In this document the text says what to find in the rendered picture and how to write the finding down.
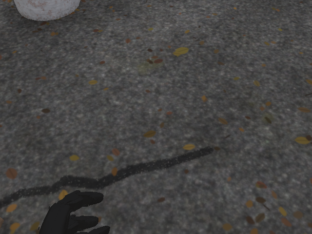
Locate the robot left hand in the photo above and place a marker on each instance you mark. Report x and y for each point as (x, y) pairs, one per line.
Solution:
(59, 221)

